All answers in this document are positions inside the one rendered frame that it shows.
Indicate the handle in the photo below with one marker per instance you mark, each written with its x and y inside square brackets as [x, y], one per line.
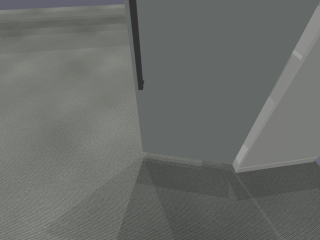
[136, 42]

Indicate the fridge door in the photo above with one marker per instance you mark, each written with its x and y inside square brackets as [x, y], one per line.
[208, 68]

